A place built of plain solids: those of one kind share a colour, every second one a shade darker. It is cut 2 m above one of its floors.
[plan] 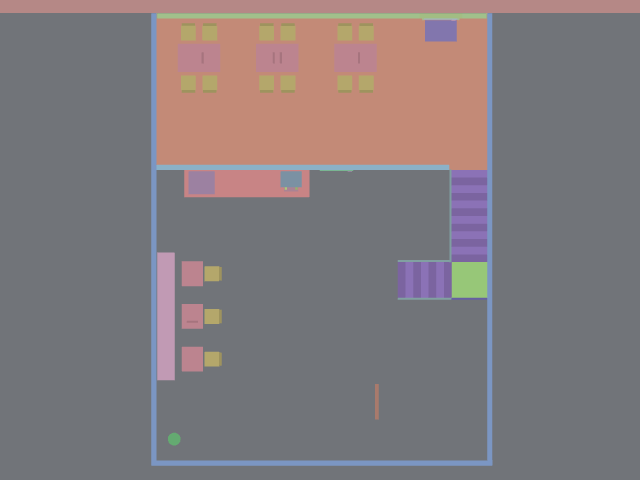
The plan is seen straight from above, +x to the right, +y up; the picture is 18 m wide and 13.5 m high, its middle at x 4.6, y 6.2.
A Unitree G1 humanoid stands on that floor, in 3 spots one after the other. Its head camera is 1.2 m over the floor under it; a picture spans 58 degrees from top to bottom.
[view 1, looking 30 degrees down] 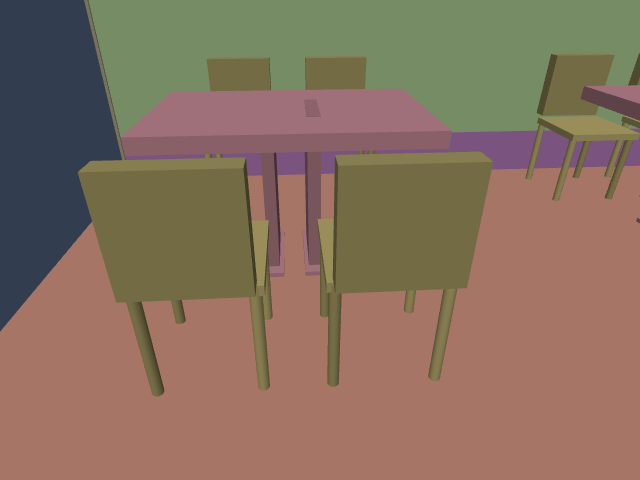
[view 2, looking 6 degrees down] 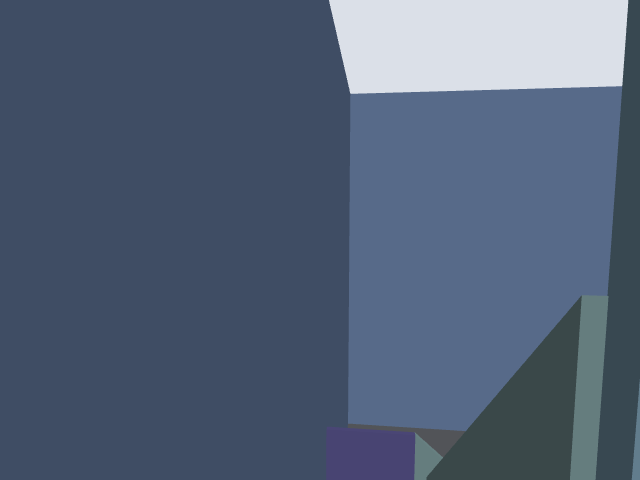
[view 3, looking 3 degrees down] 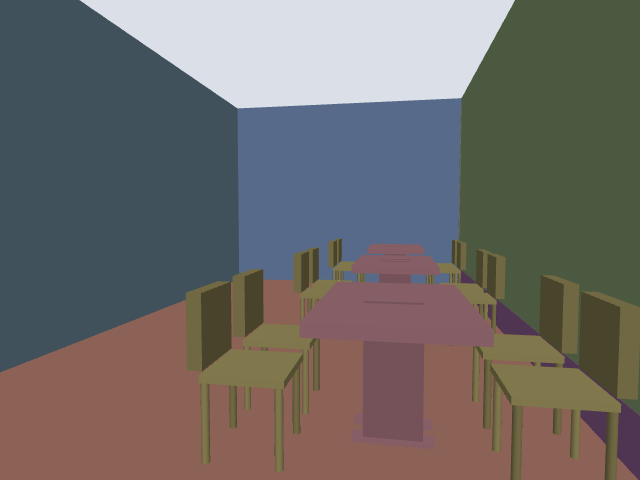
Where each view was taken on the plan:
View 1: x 1.20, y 9.37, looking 86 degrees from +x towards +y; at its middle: side_chair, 1.53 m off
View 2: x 8.80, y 9.27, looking -83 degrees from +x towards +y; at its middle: wall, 4.14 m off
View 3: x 8.00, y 11.33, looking -170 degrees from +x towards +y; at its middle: wall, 8.14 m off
